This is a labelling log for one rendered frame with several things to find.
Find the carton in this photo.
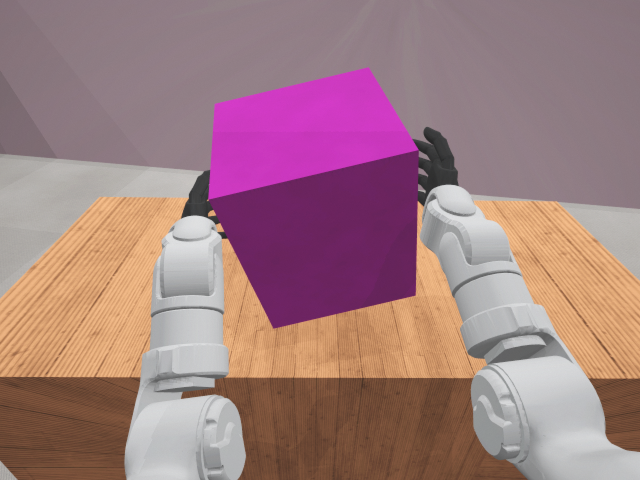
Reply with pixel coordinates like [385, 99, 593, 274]
[208, 67, 419, 329]

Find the pedestal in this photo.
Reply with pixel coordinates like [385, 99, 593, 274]
[0, 197, 640, 480]

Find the left robot upper arm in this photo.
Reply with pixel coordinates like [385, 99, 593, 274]
[126, 395, 246, 480]

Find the right robot hand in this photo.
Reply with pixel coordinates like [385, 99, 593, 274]
[412, 127, 459, 206]

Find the right robot upper arm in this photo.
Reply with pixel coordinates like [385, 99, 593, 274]
[471, 356, 640, 480]

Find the robot left forearm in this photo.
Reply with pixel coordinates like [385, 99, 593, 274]
[124, 216, 229, 479]

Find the robot right forearm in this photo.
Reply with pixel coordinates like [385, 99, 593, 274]
[420, 185, 606, 430]

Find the left robot hand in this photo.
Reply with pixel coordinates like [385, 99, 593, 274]
[181, 170, 228, 239]

